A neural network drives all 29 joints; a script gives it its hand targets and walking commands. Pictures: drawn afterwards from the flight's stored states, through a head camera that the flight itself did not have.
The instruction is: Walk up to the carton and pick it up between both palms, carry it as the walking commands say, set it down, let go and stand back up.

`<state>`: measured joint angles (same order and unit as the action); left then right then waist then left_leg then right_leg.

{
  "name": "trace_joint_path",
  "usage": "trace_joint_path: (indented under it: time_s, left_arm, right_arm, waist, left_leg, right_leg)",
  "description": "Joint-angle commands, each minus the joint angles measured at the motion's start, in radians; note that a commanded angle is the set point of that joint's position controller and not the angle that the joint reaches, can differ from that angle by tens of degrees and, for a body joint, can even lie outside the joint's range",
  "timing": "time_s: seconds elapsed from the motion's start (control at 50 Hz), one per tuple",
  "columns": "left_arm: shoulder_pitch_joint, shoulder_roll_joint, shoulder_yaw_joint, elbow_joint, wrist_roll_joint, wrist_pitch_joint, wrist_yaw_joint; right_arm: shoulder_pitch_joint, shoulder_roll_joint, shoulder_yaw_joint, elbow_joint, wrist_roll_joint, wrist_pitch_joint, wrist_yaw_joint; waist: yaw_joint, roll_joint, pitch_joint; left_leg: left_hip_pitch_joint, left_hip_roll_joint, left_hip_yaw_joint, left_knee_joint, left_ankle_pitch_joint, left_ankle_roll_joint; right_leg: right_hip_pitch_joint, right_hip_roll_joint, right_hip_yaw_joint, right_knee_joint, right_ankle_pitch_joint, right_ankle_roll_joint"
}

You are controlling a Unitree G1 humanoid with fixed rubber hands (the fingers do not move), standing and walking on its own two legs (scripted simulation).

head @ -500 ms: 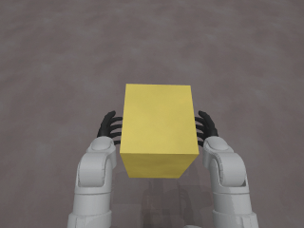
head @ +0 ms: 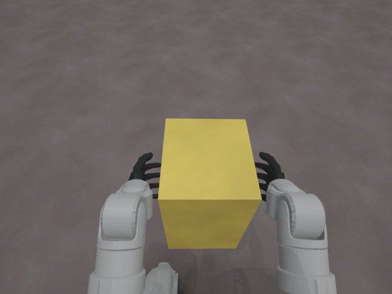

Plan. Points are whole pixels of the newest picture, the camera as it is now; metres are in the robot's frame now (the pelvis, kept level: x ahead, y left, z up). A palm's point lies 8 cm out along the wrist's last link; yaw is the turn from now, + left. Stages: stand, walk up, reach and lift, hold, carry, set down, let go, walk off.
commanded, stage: carry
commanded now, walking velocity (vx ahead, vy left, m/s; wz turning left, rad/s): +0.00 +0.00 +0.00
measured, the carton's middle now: (203, 189) +0.33 +0.01 +0.00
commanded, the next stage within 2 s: hold in 2.00 s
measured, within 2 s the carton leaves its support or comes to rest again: neither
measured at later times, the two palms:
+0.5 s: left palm (164, 112) +0.49 +0.12 +0.09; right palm (270, 119) +0.48 -0.14 +0.09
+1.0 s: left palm (161, 120) +0.45 +0.12 +0.09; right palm (273, 126) +0.44 -0.14 +0.10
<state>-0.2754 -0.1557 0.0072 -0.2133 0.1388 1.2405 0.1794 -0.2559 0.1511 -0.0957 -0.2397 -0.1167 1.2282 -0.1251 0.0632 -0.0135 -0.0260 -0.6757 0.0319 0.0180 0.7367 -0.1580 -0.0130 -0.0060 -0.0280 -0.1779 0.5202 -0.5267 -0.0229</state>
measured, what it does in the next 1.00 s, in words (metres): walks ahead: left foot, then right foot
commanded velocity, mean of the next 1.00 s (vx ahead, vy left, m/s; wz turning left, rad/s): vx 0.00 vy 0.00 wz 0.00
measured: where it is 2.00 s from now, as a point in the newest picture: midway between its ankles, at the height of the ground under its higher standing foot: outside the picture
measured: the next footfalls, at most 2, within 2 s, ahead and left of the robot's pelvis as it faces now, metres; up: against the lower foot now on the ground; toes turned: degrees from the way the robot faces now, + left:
left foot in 0.06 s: +0.26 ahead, +0.12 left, +0.00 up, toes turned -11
right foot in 0.26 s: +0.18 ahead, -0.10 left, +0.00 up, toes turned -4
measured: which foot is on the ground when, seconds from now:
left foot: up 0.00-0.04, down 0.06-1.00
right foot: down 0.00-0.06, up 0.08-0.24, down 0.26-1.00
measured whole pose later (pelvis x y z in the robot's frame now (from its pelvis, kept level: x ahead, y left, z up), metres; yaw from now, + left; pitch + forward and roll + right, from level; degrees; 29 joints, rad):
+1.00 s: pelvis +0.15 +0.01 +0.01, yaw -3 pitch +1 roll +0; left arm -0.32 -0.17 0.09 -0.20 0.14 1.23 0.16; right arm -0.35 0.18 -0.11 -0.18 -0.12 1.23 -0.15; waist -0.01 0.00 -0.01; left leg -0.43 0.06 0.05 0.62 -0.21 -0.01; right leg -0.34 -0.01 -0.06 0.67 -0.35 -0.02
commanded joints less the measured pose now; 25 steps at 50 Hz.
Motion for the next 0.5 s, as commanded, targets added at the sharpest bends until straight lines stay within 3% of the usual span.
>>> trace_joint_path:
  time_s: [0.0, 0.02, 0.04, 0.06, 0.08, 0.1, 0.12, 0.16, 0.18, 0.2, 0.22, 0.24, 0.26, 0.28, 0.3, 0.32, 0.34, 0.36, 0.38, 0.4, 0.42, 0.44, 0.46, 0.48]
  left_arm:
    - [-0.664, -1.060, -0.611, -0.241, -0.534, -0.037, -0.281]
    - [-0.621, -1.051, -0.605, -0.202, -0.497, -0.022, -0.274]
    - [-0.617, -1.009, -0.580, -0.166, -0.486, -0.012, -0.276]
    - [-0.645, -1.047, -0.589, -0.143, -0.495, -0.014, -0.288]
    - [-0.571, -1.069, -0.582, -0.098, -0.488, -0.012, -0.287]
    - [-0.492, -1.054, -0.560, -0.046, -0.467, -0.010, -0.287]
    - [-0.596, -1.057, -0.575, -0.089, -0.488, -0.003, -0.289]
    - [-0.645, -1.085, -0.580, -0.146, -0.496, -0.022, -0.287]
    - [-0.639, -1.105, -0.566, -0.129, -0.497, -0.024, -0.284]
    - [-0.663, -1.113, -0.572, -0.151, -0.499, -0.042, -0.280]
    - [-0.639, -1.114, -0.567, -0.157, -0.494, -0.046, -0.276]
    - [-0.641, -1.111, -0.572, -0.153, -0.490, -0.046, -0.276]
    - [-0.637, -1.137, -0.574, -0.143, -0.492, -0.050, -0.277]
    - [-0.633, -1.093, -0.577, -0.166, -0.491, -0.058, -0.277]
    - [-0.638, -1.134, -0.571, -0.109, -0.479, -0.059, -0.282]
    - [-0.587, -1.129, -0.571, -0.099, -0.479, -0.049, -0.285]
    - [-0.608, -1.090, -0.577, -0.139, -0.488, -0.048, -0.286]
    - [-0.612, -1.102, -0.587, -0.131, -0.490, -0.040, -0.285]
    - [-0.627, -1.081, -0.603, -0.175, -0.492, -0.045, -0.282]
    - [-0.605, -1.079, -0.589, -0.158, -0.472, -0.042, -0.278]
    - [-0.632, -1.077, -0.579, -0.177, -0.469, -0.038, -0.278]
    - [-0.594, -1.086, -0.582, -0.129, -0.470, -0.027, -0.280]
    - [-0.557, -1.083, -0.577, -0.117, -0.461, -0.027, -0.281]
    - [-0.601, -1.093, -0.601, -0.167, -0.479, -0.034, -0.280]
  right_arm:
    - [-0.658, 1.042, 0.632, -0.167, 0.408, -0.038, 0.208]
    - [-0.611, 1.055, 0.640, -0.110, 0.413, -0.021, 0.211]
    - [-0.585, 1.030, 0.621, -0.040, 0.413, -0.013, 0.215]
    - [-0.646, 1.025, 0.620, -0.085, 0.411, -0.020, 0.216]
    - [-0.603, 1.040, 0.621, -0.065, 0.411, -0.009, 0.218]
    - [-0.542, 1.046, 0.624, -0.001, 0.409, -0.005, 0.223]
    - [-0.600, 1.062, 0.616, -0.018, 0.412, -0.012, 0.218]
    - [-0.618, 1.096, 0.618, -0.061, 0.436, -0.027, 0.227]
    - [-0.687, 1.104, 0.633, -0.110, 0.452, -0.035, 0.224]
    - [-0.734, 1.110, 0.651, -0.140, 0.468, -0.049, 0.225]
    - [-0.672, 1.113, 0.650, -0.125, 0.466, -0.049, 0.225]
    - [-0.654, 1.097, 0.644, -0.114, 0.448, -0.047, 0.227]
    - [-0.676, 1.104, 0.650, -0.133, 0.454, -0.046, 0.227]
    - [-0.665, 1.101, 0.672, -0.128, 0.444, -0.046, 0.221]
    - [-0.708, 1.118, 0.675, -0.116, 0.442, -0.039, 0.221]
    - [-0.722, 1.105, 0.684, -0.150, 0.459, -0.039, 0.215]
    - [-0.708, 1.106, 0.702, -0.144, 0.477, -0.042, 0.211]
    - [-0.691, 1.112, 0.699, -0.132, 0.474, -0.036, 0.213]
    - [-0.678, 1.102, 0.703, -0.124, 0.472, -0.035, 0.217]
    - [-0.625, 1.110, 0.694, -0.065, 0.466, -0.025, 0.224]
    - [-0.699, 1.106, 0.700, -0.113, 0.479, -0.020, 0.227]
    - [-0.654, 1.095, 0.688, -0.078, 0.471, -0.018, 0.226]
    - [-0.629, 1.094, 0.694, -0.063, 0.476, -0.015, 0.229]
    - [-0.644, 1.098, 0.698, -0.105, 0.473, -0.025, 0.227]
  waist:
    - [-0.080, -0.210, -0.488]
    - [-0.099, -0.050, -0.551]
    - [-0.119, 0.243, -0.596]
    - [-0.084, 0.301, -0.585]
    - [-0.101, 0.241, -0.598]
    - [-0.095, 0.194, -0.591]
    - [-0.089, 0.210, -0.603]
    - [-0.084, 0.179, -0.584]
    - [-0.083, 0.179, -0.577]
    - [-0.071, 0.268, -0.573]
    - [-0.056, 0.279, -0.565]
    - [-0.051, 0.283, -0.577]
    - [-0.048, 0.157, -0.573]
    - [-0.056, -0.151, -0.573]
    - [-0.064, -0.257, -0.564]
    - [-0.058, -0.192, -0.576]
    - [-0.058, -0.155, -0.574]
    - [-0.060, -0.096, -0.569]
    - [-0.061, -0.041, -0.569]
    - [-0.060, -0.040, -0.556]
    - [-0.065, -0.034, -0.596]
    - [-0.067, 0.046, -0.604]
    - [-0.067, 0.090, -0.615]
    - [-0.073, 0.096, -0.636]
  left_leg:
    - [0.641, -0.131, 0.240, -0.289, 0.377, 0.045]
    - [0.879, -0.002, 0.137, -0.236, 0.606, 0.122]
    - [1.067, 0.283, -0.210, -0.203, 1.090, 0.281]
    - [1.052, 0.383, -0.346, -0.163, 1.464, 0.325]
    - [1.145, 0.374, -0.339, -0.161, 1.476, 0.324]
    - [1.107, 0.403, -0.353, -0.180, 1.284, 0.306]
    - [1.005, 0.389, -0.362, -0.210, 0.983, 0.290]
    - [0.889, 0.331, -0.235, -0.246, 0.781, 0.214]
    - [0.823, 0.325, -0.193, -0.262, 0.745, 0.198]
    - [0.704, 0.283, -0.099, -0.251, 0.641, 0.158]
    - [0.622, 0.251, -0.055, -0.246, 0.550, 0.125]
    - [0.533, 0.208, -0.030, -0.244, 0.337, 0.091]
    - [0.425, 0.137, 0.034, -0.180, 0.154, 0.050]
    - [0.291, 0.029, 0.095, -0.044, -0.036, 0.005]
    - [0.273, 0.011, 0.054, -0.068, -0.224, -0.001]
    - [0.283, -0.003, 0.069, -0.077, -0.208, 0.002]
    - [0.309, -0.016, 0.087, -0.129, -0.137, 0.000]
    - [0.381, 0.016, 0.078, -0.179, 0.036, 0.003]
    - [0.466, 0.038, 0.086, -0.172, 0.229, 0.008]
    - [0.521, 0.069, 0.066, -0.149, 0.360, 0.018]
    - [0.638, 0.115, 0.035, -0.161, 0.573, 0.050]
    - [0.708, 0.156, 0.002, -0.132, 0.730, 0.072]
    - [0.769, 0.178, -0.012, -0.106, 0.756, 0.095]
    - [0.803, 0.190, -0.034, -0.103, 0.808, 0.105]
  right_leg:
    - [-0.043, -0.088, -0.021, 0.178, 1.211, -0.011]
    - [-0.229, -0.073, -0.025, 0.389, 1.002, 0.034]
    - [-0.500, 0.025, -0.025, 0.795, 0.544, 0.115]
    - [-0.545, 0.108, 0.114, 0.883, -0.060, 0.084]
    - [-0.660, 0.092, 0.164, 0.930, -0.072, 0.070]
    - [-0.675, 0.047, 0.227, 0.910, -0.045, 0.055]
    - [-0.623, -0.020, 0.253, 0.761, -0.054, 0.038]
    - [-0.536, -0.057, 0.215, 0.406, -0.132, 0.036]
    - [-0.466, -0.029, 0.166, 0.265, -0.154, 0.036]
    - [-0.342, -0.013, 0.126, 0.143, -0.077, 0.036]
    - [-0.208, 0.029, 0.073, -0.004, 0.100, 0.031]
    - [-0.109, 0.019, 0.100, -0.082, 0.256, 0.018]
    - [-0.004, -0.060, 0.197, -0.111, 0.488, 0.012]
    - [0.099, -0.240, 0.435, -0.105, 1.122, 0.014]
    - [0.113, -0.289, 0.421, 0.011, 1.571, -0.048]
    - [0.140, -0.282, 0.397, 0.035, 1.646, -0.049]
    - [0.153, -0.255, 0.355, 0.066, 1.638, -0.031]
    - [0.110, -0.215, 0.285, 0.107, 1.471, -0.014]
    - [0.030, -0.181, 0.264, 0.113, 1.342, 0.018]
    - [-0.045, -0.157, 0.242, 0.116, 1.228, 0.035]
    - [-0.100, -0.119, 0.214, 0.153, 1.018, 0.029]
    - [-0.161, -0.109, 0.194, 0.174, 0.873, 0.043]
    - [-0.212, -0.111, 0.208, 0.150, 0.781, 0.055]
    - [-0.233, -0.093, 0.186, 0.160, 0.698, 0.044]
